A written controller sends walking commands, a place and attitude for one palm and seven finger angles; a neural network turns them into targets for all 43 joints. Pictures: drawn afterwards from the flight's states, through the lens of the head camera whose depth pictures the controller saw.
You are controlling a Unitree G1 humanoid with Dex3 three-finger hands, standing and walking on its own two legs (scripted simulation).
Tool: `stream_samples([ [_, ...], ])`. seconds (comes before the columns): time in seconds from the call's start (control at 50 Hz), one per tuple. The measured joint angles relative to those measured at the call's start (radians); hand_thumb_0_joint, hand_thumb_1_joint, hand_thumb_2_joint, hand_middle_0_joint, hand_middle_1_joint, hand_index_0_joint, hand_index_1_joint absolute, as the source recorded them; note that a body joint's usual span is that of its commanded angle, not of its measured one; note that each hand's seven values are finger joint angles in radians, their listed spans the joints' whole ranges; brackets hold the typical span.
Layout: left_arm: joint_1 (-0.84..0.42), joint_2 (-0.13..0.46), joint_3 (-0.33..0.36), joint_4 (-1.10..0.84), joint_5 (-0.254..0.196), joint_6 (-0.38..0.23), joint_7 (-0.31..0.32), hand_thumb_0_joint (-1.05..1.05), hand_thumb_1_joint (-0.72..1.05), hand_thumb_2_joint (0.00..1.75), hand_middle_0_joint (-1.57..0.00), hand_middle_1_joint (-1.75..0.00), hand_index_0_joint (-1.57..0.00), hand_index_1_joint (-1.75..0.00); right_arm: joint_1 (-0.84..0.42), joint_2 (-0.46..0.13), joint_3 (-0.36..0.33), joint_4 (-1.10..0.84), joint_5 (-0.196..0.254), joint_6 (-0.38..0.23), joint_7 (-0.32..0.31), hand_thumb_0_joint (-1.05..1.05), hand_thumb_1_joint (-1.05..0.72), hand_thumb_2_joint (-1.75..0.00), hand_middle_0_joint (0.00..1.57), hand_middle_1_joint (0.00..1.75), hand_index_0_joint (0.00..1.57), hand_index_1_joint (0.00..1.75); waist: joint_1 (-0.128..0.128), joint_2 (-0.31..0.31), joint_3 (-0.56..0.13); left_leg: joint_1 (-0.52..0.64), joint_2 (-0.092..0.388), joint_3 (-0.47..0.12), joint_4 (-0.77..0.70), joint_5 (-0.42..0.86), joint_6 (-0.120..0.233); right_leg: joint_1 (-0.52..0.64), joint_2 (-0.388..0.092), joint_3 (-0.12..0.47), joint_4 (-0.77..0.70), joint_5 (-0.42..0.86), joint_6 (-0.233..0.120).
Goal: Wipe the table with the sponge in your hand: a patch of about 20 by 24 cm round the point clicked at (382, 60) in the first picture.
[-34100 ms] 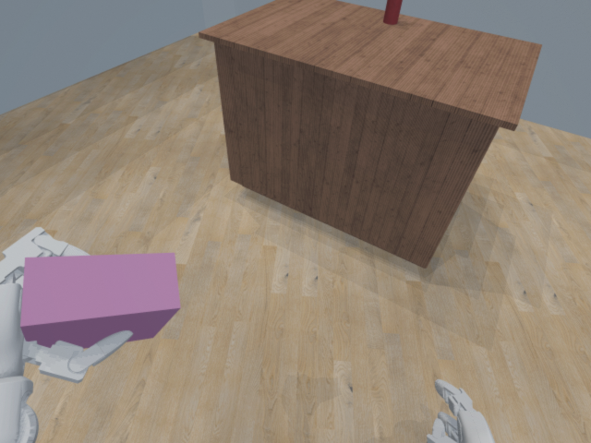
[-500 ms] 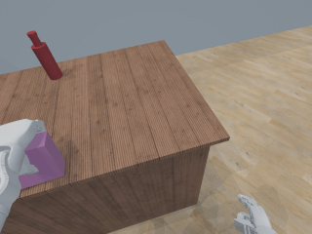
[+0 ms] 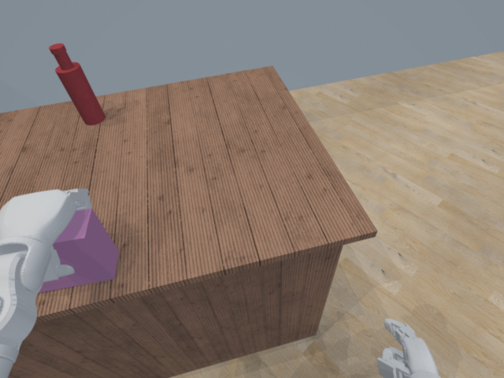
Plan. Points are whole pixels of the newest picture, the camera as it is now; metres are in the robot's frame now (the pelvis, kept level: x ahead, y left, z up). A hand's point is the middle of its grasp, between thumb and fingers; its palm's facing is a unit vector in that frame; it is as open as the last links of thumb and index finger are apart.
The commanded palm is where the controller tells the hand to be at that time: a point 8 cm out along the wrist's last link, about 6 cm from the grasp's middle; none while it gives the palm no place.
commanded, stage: lower the sponge onto the table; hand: left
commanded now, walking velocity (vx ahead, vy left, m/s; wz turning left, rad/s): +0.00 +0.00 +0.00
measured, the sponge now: (65, 259) +0.25 +0.35 +0.05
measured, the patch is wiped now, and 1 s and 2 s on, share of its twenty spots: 0.00 0.20 0.40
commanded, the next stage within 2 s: wipe forward along the first lane in 0.32 s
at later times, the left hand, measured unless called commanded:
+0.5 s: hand (60, 236) +0.26 +0.34 +0.10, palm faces -0.05 -0.03 -1.00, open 9.8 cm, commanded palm +0.25 +0.34 +0.15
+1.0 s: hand (67, 215) +0.30 +0.36 +0.10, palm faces -0.15 +0.00 -0.99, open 9.8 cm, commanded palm +0.30 +0.36 +0.13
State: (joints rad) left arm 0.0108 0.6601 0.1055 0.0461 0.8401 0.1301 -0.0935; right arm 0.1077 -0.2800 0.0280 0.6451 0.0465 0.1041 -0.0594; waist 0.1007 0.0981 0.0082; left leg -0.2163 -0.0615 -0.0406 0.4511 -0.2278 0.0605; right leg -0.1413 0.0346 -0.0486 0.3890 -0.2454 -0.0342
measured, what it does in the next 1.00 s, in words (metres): stands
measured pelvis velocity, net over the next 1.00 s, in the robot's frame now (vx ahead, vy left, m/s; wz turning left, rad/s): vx -0.02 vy -0.03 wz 0.00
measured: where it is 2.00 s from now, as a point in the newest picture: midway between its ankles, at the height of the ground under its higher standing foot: outside the picture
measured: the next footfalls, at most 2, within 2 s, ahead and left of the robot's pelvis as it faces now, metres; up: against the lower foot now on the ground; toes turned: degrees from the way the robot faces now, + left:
none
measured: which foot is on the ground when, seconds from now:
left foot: down 0.00-1.00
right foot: down 0.00-1.00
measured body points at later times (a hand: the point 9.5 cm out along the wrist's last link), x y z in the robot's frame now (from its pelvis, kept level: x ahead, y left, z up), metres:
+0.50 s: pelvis +0.00 -0.01 +0.00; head +0.01 -0.04 +0.45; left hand +0.26 +0.34 +0.15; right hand +0.20 -0.24 -0.11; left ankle +0.01 +0.08 -0.74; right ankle -0.02 -0.10 -0.74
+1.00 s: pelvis -0.02 -0.03 -0.01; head +0.01 -0.05 +0.44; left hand +0.30 +0.35 +0.15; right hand +0.12 -0.29 -0.14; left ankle +0.01 +0.08 -0.74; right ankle -0.02 -0.10 -0.74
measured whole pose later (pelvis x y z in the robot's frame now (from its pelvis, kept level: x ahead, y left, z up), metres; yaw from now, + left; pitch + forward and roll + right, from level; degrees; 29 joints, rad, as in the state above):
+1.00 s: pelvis -0.02 -0.03 -0.01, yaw +0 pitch +4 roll -1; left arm -0.37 0.74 0.13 0.59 0.91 -0.03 -0.09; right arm 0.20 -0.31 0.00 0.70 0.07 0.12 -0.07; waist 0.06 0.08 -0.03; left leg -0.40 -0.03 -0.06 0.56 -0.24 0.03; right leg -0.32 0.07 -0.07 0.50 -0.26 -0.07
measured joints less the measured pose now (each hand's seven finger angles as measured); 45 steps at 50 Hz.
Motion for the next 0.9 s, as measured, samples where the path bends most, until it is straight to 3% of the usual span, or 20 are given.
stream_samples([
  [0.08,-0.007,0.003,0.004,-0.001,0.004,-0.024,0.028,0.00,-0.47,1.06,-0.76,-1.36,-0.76,-1.37,-0.005,0.004,-0.002,0.006,0.000,0.002,0.001,0.01,-0.91,-0.90,0.20,0.30,0.20,0.30,0.006,-0.007,0.004,0.001,0.002,0.000,0.004,-0.004,-0.003,0.002,0.003,0.000,0.001,-0.002,-0.003],
  [0.24,0.010,-0.006,0.025,0.015,-0.015,0.009,0.045,0.00,-0.48,1.06,-0.77,-1.36,-0.76,-1.37,-0.014,0.002,-0.002,0.007,0.001,0.016,0.010,0.01,-0.91,-0.90,0.20,0.30,0.20,0.30,0.000,-0.006,0.000,-0.012,0.007,0.006,0.006,-0.005,-0.005,-0.014,0.007,0.006,0.004,-0.001,-0.005],
  [0.46,0.007,-0.008,0.025,0.040,-0.005,0.010,0.048,0.00,-0.48,1.07,-0.76,-1.36,-0.76,-1.37,0.000,-0.006,-0.009,0.011,0.005,0.027,0.008,0.01,-0.91,-0.90,0.20,0.30,0.20,0.30,-0.008,-0.002,-0.017,-0.029,0.009,0.004,0.024,-0.014,-0.007,-0.031,0.009,0.004,0.023,-0.010,-0.008],
  [0.72,-0.168,0.009,-0.005,0.234,0.026,-0.039,0.022,0.01,-0.50,1.07,-0.79,-1.33,-0.79,-1.34,0.018,-0.014,-0.012,0.036,0.014,0.023,-0.006,0.01,-0.91,-0.90,0.20,0.30,0.20,0.30,-0.011,0.000,-0.023,-0.081,0.012,-0.011,0.044,-0.002,-0.017,-0.083,0.013,-0.013,0.050,-0.007,-0.017],
  [0.9,-0.303,0.046,0.009,0.430,0.054,-0.108,0.009,0.01,-0.52,1.08,-0.81,-1.32,-0.81,-1.32,0.059,-0.021,-0.017,0.045,0.018,0.022,-0.006,0.01,-0.91,-0.90,0.20,0.30,0.20,0.30,-0.032,-0.009,-0.034,-0.138,0.025,-0.014,0.077,-0.004,-0.028,-0.140,0.026,-0.018,0.082,-0.007,-0.030],
])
